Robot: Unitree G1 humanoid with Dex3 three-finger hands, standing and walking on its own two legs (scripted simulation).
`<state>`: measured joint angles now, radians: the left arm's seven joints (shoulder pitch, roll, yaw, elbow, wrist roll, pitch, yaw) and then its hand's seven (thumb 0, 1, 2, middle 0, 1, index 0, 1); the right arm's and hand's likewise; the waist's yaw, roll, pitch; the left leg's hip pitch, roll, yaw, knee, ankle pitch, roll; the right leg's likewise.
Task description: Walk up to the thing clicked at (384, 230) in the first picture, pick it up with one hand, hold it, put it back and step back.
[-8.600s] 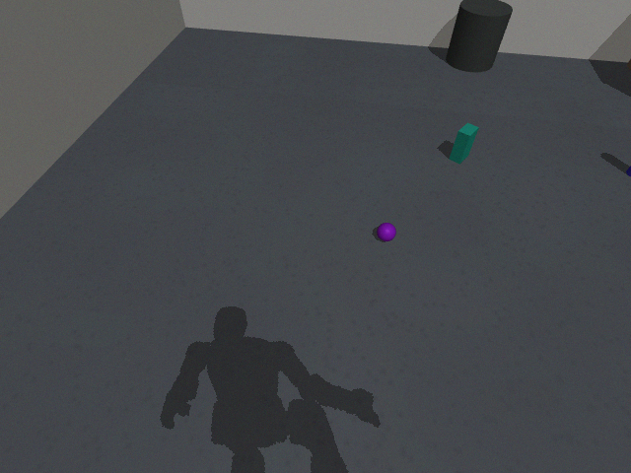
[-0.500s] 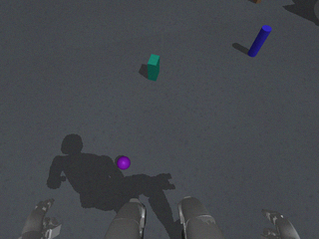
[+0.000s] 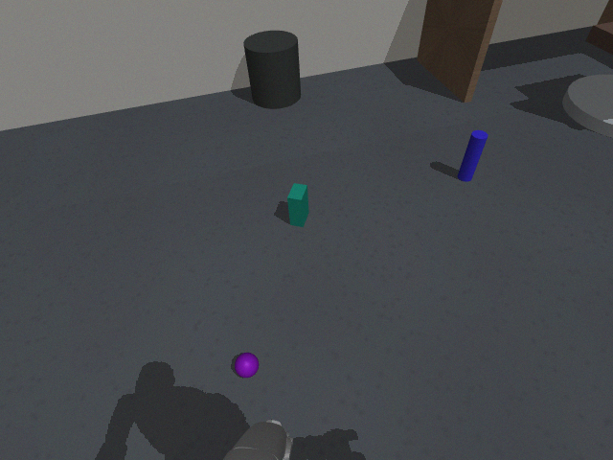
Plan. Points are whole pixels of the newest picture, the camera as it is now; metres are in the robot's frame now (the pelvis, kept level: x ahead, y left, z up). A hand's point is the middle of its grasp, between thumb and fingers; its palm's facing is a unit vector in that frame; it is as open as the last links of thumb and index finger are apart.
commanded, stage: walk up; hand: left
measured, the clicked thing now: (246, 365) +0.52 +0.28 -0.74
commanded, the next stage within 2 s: none
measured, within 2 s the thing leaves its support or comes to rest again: neither
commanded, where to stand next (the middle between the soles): +0.11 +0.03 m, yaw +2 degrees
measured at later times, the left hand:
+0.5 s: hand out of the picture +0.14 +0.29 -0.17, palm faces +0.06 -0.94 -0.32, open 7.4 cm
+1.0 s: hand out of the picture +0.10 +0.31 -0.17, palm faces +0.12 -0.88 -0.45, open 7.4 cm
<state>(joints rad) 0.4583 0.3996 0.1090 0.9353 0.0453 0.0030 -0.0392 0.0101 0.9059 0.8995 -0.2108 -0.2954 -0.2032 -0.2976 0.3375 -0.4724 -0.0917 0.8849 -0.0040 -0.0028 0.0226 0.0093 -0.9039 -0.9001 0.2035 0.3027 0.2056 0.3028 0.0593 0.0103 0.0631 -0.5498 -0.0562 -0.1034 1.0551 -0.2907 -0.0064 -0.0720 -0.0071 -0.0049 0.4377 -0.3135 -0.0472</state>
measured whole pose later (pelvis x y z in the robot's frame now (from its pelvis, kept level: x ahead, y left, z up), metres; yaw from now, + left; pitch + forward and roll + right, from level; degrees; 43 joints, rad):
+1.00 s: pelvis +0.02 +0.01 -0.04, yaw +6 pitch -4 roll +3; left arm 0.14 0.41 0.06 0.87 0.03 0.03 0.03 0.01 0.90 0.90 -0.21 -0.30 -0.20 -0.30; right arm 0.24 -0.40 -0.05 0.95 -0.03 0.05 0.03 0.01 -0.91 -0.90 0.20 0.30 0.20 0.30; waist 0.03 -0.04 0.13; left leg -0.24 -0.06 0.02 0.75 -0.45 0.01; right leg -0.54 -0.11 0.02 0.78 -0.29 -0.01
